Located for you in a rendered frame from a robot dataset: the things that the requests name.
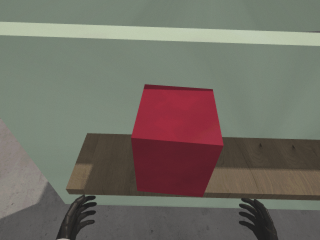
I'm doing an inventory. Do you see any table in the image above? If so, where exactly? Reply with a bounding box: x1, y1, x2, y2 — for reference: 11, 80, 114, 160
66, 133, 320, 201

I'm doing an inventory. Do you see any robot right hand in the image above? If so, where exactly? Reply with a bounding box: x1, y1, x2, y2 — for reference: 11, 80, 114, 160
239, 198, 279, 240

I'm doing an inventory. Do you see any carton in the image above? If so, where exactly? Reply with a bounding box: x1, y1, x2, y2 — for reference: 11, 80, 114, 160
131, 84, 224, 197

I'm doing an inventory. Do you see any robot left hand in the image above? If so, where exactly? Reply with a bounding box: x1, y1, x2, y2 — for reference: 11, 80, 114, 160
56, 195, 97, 240

